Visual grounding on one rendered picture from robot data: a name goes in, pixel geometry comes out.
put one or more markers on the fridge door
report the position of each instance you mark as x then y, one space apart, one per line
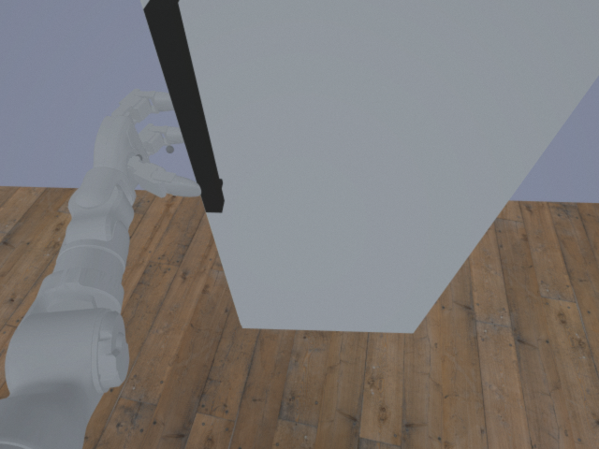
366 146

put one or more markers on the handle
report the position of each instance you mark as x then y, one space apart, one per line
166 27

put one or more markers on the robot left upper arm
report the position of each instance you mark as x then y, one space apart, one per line
61 364

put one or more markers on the left robot forearm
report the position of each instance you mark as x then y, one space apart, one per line
91 262

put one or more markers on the left robot hand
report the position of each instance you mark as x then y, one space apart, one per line
117 143

